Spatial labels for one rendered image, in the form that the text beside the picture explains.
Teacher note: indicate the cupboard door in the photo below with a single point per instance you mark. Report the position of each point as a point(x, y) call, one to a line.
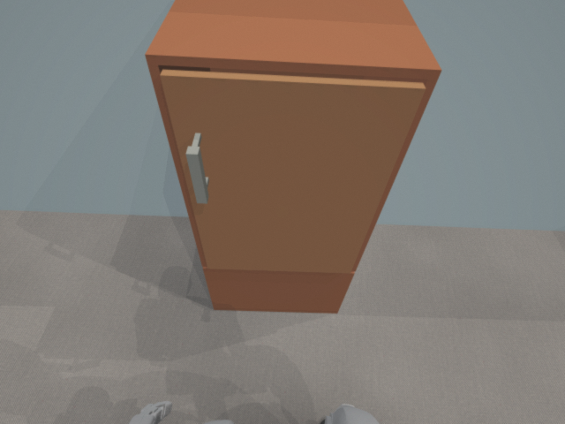
point(296, 165)

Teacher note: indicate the robot right shin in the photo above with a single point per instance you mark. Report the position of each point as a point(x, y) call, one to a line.
point(344, 405)

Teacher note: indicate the left robot hand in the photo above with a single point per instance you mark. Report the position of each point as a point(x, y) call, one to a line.
point(152, 413)

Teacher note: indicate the handle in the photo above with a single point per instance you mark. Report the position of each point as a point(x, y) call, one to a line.
point(199, 181)

